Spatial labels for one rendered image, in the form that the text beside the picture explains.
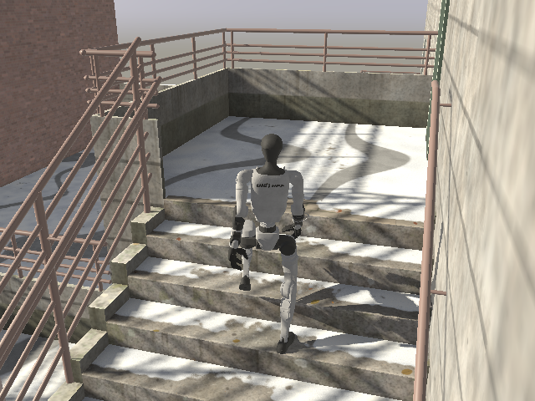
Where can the stairs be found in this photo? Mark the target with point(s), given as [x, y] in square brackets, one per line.
[188, 333]

